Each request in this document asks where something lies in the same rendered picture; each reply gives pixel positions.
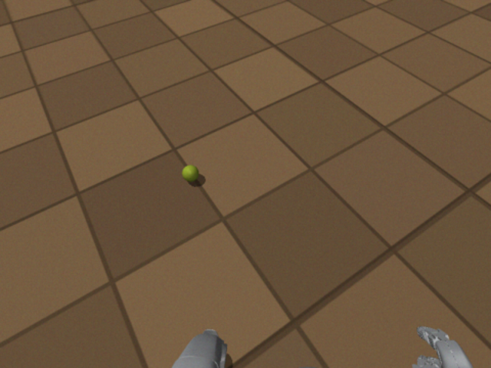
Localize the ball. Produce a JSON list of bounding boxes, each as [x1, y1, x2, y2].
[[182, 165, 199, 182]]

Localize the right robot hand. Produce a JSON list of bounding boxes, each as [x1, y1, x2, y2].
[[412, 327, 473, 368]]

